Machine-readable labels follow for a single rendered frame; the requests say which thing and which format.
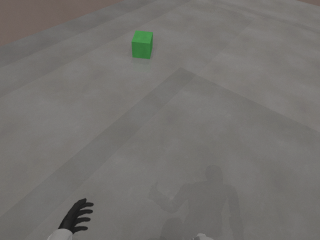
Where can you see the robot left forearm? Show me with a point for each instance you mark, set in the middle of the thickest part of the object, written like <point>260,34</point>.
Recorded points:
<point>61,234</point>

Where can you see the left robot hand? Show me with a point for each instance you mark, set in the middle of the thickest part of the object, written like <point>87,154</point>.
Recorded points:
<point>71,219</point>

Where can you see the carton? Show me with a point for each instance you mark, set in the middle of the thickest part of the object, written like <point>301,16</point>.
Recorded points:
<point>142,44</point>

